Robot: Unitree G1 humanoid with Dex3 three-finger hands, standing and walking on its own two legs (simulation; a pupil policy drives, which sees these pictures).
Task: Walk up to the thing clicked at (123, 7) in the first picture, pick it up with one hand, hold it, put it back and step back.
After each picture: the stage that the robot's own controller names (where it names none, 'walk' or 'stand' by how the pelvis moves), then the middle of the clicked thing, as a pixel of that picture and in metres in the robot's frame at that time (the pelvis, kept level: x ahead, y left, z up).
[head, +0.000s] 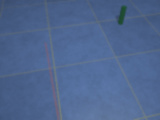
stand; (122, 15) +1.84 -0.46 -0.66
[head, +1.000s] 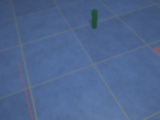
walk; (94, 19) +1.75 +0.02 -0.63
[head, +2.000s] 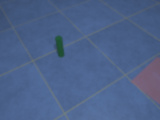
walk; (60, 47) +1.16 +0.33 -0.64
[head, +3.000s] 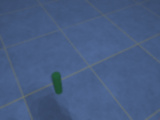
walk; (57, 83) +0.72 +0.25 -0.63
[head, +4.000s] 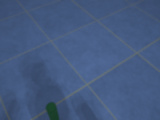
walk; (53, 113) +0.45 +0.21 -0.63
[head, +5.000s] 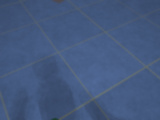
stand; out of the picture +0.38 +0.21 -0.64
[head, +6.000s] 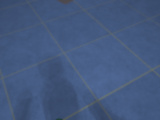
stand; out of the picture +0.39 +0.19 -0.65
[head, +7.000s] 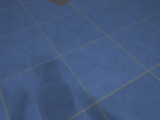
stand; out of the picture +0.36 +0.19 -0.66
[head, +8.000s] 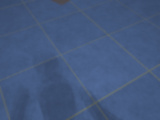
stand; out of the picture +0.36 +0.19 -0.66
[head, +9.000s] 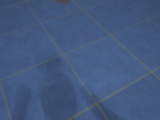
stand; out of the picture +0.35 +0.18 -0.66
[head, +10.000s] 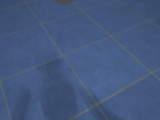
stand; out of the picture +0.35 +0.18 -0.66
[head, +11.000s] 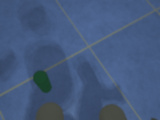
go down; (43, 83) +0.41 +0.20 -0.43
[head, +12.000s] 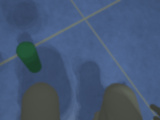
go down; (31, 59) +0.44 +0.23 -0.28
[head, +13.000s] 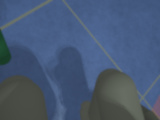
close in; out of the picture +0.43 +0.26 -0.18
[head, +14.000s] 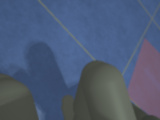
close; out of the picture +0.42 +0.28 -0.16
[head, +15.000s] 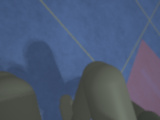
lift; out of the picture +0.40 +0.28 -0.16
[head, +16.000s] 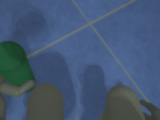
lift; (19, 73) +0.33 +0.22 -0.02
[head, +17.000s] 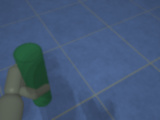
hold; (36, 79) +0.33 +0.17 +0.07
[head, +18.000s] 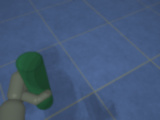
hold; (38, 85) +0.32 +0.17 +0.03
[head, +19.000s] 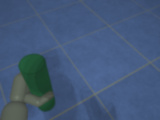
crouch; (40, 87) +0.32 +0.16 +0.03
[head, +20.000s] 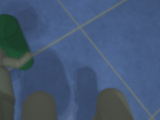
crouch; (16, 48) +0.44 +0.21 -0.06
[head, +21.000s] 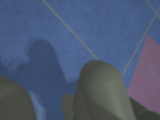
lower; out of the picture +0.42 +0.29 -0.16
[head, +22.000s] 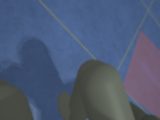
lower; out of the picture +0.44 +0.31 -0.16
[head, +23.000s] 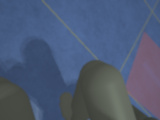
lower; out of the picture +0.42 +0.30 -0.16
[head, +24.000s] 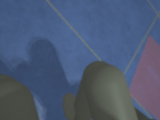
lower; out of the picture +0.41 +0.29 -0.16
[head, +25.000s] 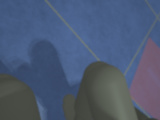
loosen; out of the picture +0.41 +0.26 -0.16
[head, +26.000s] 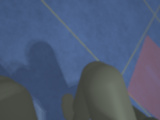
withdraw; out of the picture +0.41 +0.27 -0.17
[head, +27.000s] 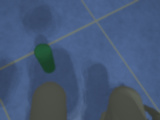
walk; (46, 60) +0.45 +0.20 -0.30
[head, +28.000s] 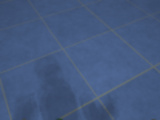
stand; out of the picture +0.37 +0.16 -0.59
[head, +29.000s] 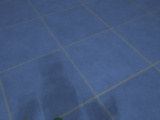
stand; out of the picture +0.38 +0.17 -0.60
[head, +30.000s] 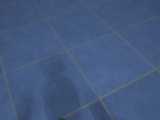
stand; out of the picture +0.38 +0.17 -0.63
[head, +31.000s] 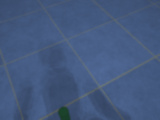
walk; (65, 117) +0.41 +0.16 -0.64
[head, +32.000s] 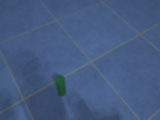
walk; (61, 86) +0.59 +0.17 -0.64
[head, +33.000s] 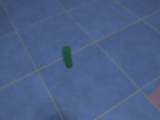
walk; (67, 57) +0.93 +0.24 -0.63
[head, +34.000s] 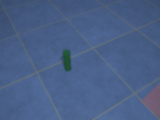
stand; (67, 61) +1.00 +0.20 -0.65
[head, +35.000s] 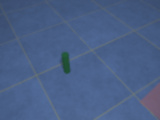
stand; (66, 63) +1.01 +0.21 -0.66
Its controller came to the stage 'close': yes
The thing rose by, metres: 0.67
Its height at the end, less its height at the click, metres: +0.00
